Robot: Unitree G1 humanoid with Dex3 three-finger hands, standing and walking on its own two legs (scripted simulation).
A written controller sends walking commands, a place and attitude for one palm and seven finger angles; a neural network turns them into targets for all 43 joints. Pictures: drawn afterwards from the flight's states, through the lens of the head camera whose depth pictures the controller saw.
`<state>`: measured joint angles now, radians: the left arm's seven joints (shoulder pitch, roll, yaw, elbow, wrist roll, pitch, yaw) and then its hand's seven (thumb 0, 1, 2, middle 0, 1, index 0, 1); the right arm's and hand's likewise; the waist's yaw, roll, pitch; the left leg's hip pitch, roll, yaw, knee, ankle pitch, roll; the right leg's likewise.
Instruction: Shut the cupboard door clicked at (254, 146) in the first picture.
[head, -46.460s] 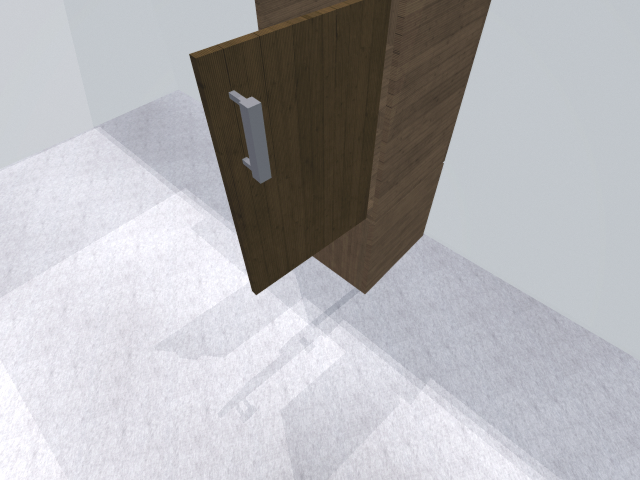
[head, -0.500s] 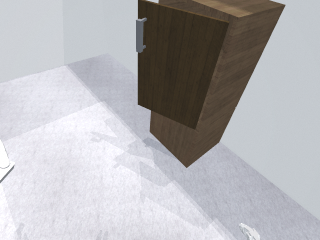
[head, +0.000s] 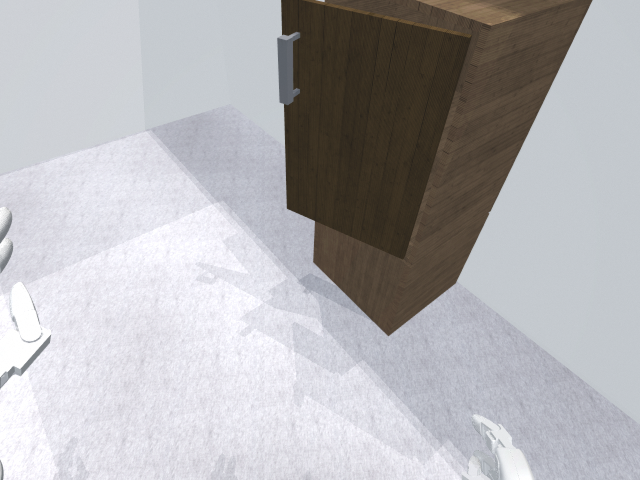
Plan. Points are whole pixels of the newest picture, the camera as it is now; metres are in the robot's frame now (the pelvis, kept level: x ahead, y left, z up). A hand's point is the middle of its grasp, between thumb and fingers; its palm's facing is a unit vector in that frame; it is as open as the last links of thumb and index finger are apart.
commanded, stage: stop stepping back and stand still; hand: left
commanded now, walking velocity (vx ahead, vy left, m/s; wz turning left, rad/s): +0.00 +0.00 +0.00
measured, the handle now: (291, 68) +0.92 +0.11 +0.12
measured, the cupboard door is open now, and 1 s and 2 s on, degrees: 21 21 21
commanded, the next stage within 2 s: let the arm hang, fingers relaxed in 0.20 s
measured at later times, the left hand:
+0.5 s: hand out of the picture +0.15 +0.23 -0.10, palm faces +0.02 -0.95 -0.33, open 7.4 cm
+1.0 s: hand out of the picture -0.08 +0.21 -0.17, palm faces +0.02 -0.97 -0.22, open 7.3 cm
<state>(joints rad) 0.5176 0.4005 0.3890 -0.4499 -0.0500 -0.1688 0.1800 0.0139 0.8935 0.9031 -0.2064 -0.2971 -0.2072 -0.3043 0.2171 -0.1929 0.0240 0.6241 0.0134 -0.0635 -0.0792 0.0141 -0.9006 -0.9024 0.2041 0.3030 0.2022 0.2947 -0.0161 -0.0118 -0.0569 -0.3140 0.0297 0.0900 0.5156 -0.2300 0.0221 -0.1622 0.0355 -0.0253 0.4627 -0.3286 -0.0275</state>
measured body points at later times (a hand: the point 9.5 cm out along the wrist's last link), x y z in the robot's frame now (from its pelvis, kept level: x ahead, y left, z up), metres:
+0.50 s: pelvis -0.02 +0.02 -0.01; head -0.02 +0.00 +0.44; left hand +0.15 +0.28 -0.07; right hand +0.12 -0.24 -0.12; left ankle +0.03 +0.10 -0.74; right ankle -0.05 -0.10 -0.74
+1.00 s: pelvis -0.03 +0.02 +0.01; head -0.02 +0.02 +0.46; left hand -0.08 +0.26 -0.15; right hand -0.06 -0.19 -0.16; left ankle +0.03 +0.10 -0.74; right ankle -0.05 -0.10 -0.74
